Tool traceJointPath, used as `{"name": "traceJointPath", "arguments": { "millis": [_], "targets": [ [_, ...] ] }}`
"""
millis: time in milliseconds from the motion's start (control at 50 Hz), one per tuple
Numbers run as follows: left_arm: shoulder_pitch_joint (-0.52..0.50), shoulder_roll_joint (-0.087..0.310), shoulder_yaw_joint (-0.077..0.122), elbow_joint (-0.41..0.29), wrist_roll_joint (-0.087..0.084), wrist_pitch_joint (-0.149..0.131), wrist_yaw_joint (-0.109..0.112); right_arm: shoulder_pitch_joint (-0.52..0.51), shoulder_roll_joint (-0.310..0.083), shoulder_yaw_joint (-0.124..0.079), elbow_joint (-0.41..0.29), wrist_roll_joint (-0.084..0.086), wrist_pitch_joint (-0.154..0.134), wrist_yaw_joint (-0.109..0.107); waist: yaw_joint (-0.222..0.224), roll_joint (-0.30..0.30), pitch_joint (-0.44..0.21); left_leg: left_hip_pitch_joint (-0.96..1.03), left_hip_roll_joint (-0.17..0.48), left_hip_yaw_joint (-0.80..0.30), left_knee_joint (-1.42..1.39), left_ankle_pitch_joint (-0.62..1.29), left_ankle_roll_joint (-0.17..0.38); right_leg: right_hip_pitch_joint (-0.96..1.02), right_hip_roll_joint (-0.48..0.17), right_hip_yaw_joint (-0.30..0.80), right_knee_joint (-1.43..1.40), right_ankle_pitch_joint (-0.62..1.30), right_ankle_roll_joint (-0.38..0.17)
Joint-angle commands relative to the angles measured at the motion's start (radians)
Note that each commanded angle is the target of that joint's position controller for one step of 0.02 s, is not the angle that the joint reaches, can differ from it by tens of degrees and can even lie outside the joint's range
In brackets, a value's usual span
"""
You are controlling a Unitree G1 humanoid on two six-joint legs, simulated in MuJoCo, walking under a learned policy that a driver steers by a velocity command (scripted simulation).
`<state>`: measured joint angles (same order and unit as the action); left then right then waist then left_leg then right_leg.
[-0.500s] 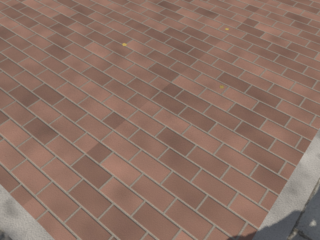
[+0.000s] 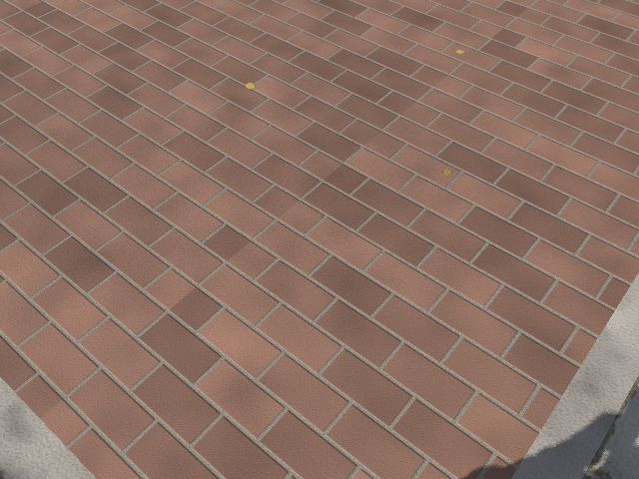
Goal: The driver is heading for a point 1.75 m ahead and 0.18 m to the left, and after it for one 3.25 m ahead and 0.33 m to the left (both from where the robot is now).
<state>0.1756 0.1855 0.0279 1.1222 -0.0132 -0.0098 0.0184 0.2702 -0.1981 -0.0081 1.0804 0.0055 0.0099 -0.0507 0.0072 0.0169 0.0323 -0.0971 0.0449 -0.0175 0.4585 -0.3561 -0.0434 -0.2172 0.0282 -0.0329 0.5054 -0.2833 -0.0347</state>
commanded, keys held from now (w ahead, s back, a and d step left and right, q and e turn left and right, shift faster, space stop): no key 0.72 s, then w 0.28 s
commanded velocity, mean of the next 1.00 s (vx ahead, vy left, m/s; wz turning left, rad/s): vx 0.07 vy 0.00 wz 0.00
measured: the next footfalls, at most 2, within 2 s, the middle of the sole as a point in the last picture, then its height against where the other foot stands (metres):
right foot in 1.38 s outside the picture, level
left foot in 1.94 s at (276, 396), level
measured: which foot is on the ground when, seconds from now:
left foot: down 0.00-1.00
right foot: down 0.00-0.96, up 0.98-1.00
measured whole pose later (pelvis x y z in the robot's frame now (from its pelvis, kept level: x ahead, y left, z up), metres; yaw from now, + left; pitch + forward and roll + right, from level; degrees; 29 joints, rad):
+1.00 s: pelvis +0.00 +0.03 -0.01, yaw +0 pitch +1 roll +0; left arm 0.31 0.22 0.06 1.10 -0.04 -0.03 0.03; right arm 0.42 -0.16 -0.03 1.08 0.01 -0.08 -0.03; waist -0.02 -0.03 -0.02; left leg -0.19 0.00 0.04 0.55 -0.38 0.07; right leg -0.31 -0.01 -0.01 0.67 -0.41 -0.04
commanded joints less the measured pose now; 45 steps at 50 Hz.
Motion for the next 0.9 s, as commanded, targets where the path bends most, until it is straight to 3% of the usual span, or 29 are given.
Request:
{"name": "traceJointPath", "arguments": {
  "millis": [20, 380, 720, 740, 780, 800, 840, 900],
  "targets": [
    [0.036, 0.112, 0.021, -0.017, 0.001, 0.003, 0.007, 0.099, -0.082, -0.015, 0.006, -0.002, 0.002, -0.005, -0.007, -0.015, -0.027, -0.071, -0.011, 0.016, -0.051, 0.298, 0.017, 0.116, -0.071, 0.072, -0.053, 0.497, -0.037],
    [0.017, 0.106, 0.023, -0.025, 0.007, 0.019, 0.022, 0.123, -0.064, -0.017, 0.035, -0.007, -0.019, -0.008, -0.002, -0.012, 0.033, -0.142, -0.014, 0.024, -0.081, 0.146, 0.024, 0.056, -0.055, 0.058, -0.099, 0.175, -0.018],
    [0.057, 0.089, 0.013, -0.027, 0.006, 0.016, 0.025, 0.18, -0.037, -0.017, 0.035, -0.006, -0.03, -0.006, -0.004, -0.01, 0.043, -0.172, -0.019, 0.021, -0.081, 0.115, 0.034, 0.025, -0.055, 0.06, -0.101, 0.114, -0.013],
    [0.076, 0.083, 0.012, -0.019, 0.007, 0.017, 0.026, 0.201, -0.027, -0.016, 0.045, -0.005, -0.029, -0.006, -0.004, -0.014, 0.019, -0.163, -0.031, 0.035, -0.076, 0.031, 0.038, 0.032, -0.047, 0.054, -0.107, 0.003, -0.015],
    [0.095, 0.114, 0.024, -0.016, -0.006, 0.018, 0.03, 0.197, -0.043, -0.024, 0.033, 0.003, -0.027, -0.013, -0.002, -0.03, 0.051, -0.211, -0.055, 0.054, -0.022, -0.213, 0.07, -0.026, -0.04, 0.06, -0.105, -0.341, -0.04],
    [0.096, 0.122, 0.028, -0.022, -0.009, 0.013, 0.03, 0.191, -0.042, -0.025, 0.02, 0.005, -0.031, -0.014, -0.002, -0.047, 0.088, -0.258, -0.051, 0.048, -0.001, -0.296, 0.089, -0.065, -0.066, 0.096, -0.123, -0.46, -0.057],
    [0.14, 0.137, 0.037, -0.024, -0.017, -0.01, 0.023, 0.172, -0.021, -0.022, -0.004, 0.009, -0.054, -0.008, 0.015, -0.089, 0.118, -0.342, -0.036, 0.037, 0.074, -0.275, 0.107, -0.052, -0.15, 0.223, -0.171, -0.533, -0.106],
    [0.191, 0.18, 0.055, -0.025, -0.017, -0.035, 0.015, 0.16, 0.007, -0.02, -0.025, 0.012, -0.083, 0.014, 0.011, -0.168, 0.064, -0.293, -0.04, 0.064, 0.251, -0.108, 0.125, -0.069, -0.314, 0.481, -0.299, -0.57, -0.198]
  ]
}}
Keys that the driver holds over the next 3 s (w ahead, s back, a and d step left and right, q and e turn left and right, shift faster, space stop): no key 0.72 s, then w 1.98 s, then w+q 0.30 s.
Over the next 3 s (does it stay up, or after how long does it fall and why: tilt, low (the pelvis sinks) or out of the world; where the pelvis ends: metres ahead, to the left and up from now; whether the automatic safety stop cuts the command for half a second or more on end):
stays up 1.09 0.02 0.00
